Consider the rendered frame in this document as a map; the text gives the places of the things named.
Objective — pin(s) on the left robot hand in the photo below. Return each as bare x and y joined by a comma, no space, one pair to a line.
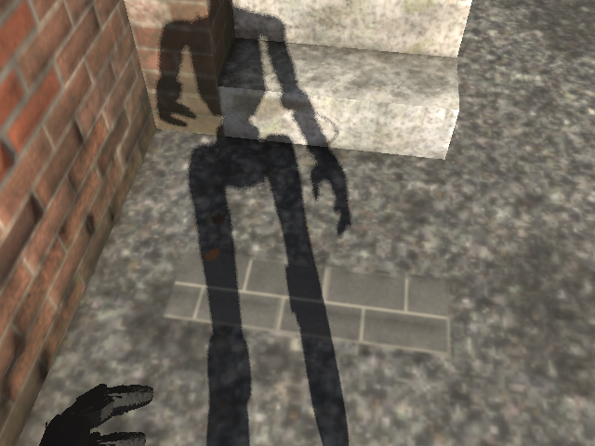
96,406

